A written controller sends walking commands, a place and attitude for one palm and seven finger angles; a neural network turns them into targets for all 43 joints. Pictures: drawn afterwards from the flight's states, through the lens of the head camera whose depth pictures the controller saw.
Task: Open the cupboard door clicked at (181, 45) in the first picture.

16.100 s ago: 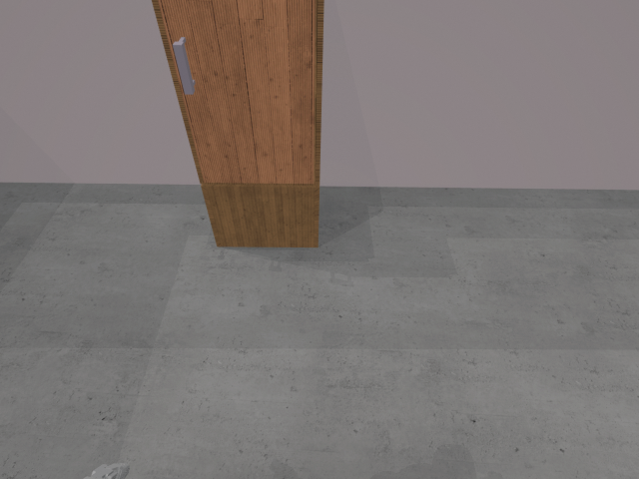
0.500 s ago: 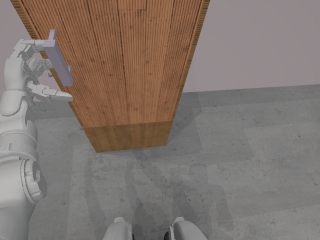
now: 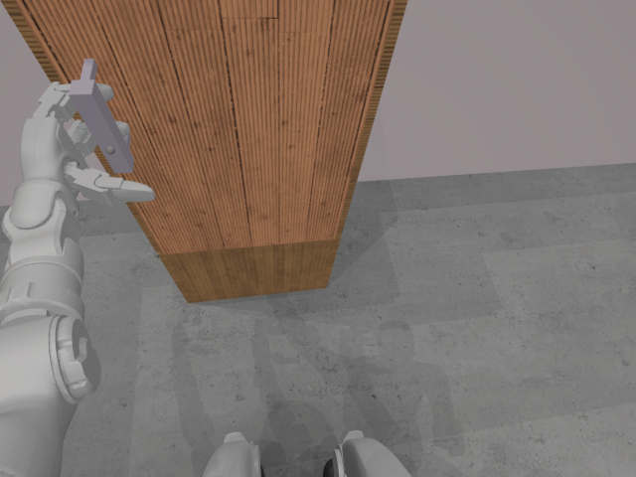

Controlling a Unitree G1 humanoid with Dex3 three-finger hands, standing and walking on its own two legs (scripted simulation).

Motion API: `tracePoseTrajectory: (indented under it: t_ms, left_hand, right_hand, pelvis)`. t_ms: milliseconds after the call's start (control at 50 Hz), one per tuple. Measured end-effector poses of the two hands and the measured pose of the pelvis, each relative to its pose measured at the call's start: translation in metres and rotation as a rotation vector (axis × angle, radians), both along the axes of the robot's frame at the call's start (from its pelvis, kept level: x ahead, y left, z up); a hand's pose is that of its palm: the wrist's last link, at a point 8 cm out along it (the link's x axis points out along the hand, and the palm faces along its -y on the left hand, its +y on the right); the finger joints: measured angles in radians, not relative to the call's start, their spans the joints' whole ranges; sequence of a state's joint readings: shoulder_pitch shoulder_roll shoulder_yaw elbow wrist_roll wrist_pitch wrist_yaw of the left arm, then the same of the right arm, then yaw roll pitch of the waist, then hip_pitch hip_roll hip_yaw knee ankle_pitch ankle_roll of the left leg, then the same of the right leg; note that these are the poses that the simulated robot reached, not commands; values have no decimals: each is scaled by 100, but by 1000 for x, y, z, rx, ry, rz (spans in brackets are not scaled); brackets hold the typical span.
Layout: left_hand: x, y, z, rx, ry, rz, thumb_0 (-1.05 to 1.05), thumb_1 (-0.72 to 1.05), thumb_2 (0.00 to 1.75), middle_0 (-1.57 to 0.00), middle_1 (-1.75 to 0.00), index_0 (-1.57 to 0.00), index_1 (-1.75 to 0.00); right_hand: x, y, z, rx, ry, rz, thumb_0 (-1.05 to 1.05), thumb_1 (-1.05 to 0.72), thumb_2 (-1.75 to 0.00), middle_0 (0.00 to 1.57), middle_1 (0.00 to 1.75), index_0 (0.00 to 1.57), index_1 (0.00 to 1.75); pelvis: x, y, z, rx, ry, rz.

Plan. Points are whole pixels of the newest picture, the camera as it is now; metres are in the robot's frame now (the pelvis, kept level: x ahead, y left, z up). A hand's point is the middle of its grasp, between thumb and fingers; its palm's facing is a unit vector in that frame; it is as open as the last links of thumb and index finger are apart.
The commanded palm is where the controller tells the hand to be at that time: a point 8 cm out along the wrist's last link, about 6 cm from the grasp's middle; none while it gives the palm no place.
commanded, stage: slide the fingers in behind the handle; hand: left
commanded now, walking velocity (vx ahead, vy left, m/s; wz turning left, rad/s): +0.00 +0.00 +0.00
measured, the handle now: (107, 119) +0.55 +0.23 +0.08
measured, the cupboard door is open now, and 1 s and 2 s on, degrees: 0 0 18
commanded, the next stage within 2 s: close the thumb around the handle in 0.58 s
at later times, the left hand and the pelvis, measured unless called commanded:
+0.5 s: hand (117, 150) +0.49 +0.21 +0.09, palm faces +0.08 -1.00 -0.02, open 14.0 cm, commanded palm +0.47 +0.25 +0.08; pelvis +0.00 +0.01 +0.00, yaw +0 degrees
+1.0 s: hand (118, 153) +0.49 +0.21 +0.08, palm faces +0.09 -1.00 +0.00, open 11.1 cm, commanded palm +0.46 +0.25 +0.08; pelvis +0.00 +0.01 +0.00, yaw +0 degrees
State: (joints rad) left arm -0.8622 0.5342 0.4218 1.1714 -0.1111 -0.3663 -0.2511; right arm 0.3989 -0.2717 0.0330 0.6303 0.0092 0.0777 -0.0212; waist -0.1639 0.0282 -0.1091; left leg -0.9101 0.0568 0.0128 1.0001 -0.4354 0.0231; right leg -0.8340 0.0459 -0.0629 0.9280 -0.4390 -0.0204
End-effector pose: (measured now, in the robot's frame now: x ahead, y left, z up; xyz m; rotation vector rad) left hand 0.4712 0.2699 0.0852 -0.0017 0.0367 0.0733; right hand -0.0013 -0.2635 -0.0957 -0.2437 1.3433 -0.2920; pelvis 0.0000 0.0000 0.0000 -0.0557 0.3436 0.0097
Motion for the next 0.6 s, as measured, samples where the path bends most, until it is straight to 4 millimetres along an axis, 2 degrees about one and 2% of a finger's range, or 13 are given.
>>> tracePoseTrajectory:
  t_ms: [340, 600]
  left_hand:
    - [-1, -15, -1, 5, -22, 4, -1, -50, 30, -30, -120, -30, -120]
    - [-6, -11, 1, 5, -28, -2, -1, -50, 30, -30, -120, -30, -120]
  right_hand:
    - [18, 11, -3, 28, -43, 11, 0, -90, -90, 20, 30, 20, 30]
    - [8, 12, -4, 26, -18, 13, 0, -90, -90, 20, 30, 20, 30]
  pelvis:
    - [5, 7, 1, 2, -7, -3]
    - [0, 8, 0, 1, -14, 2]
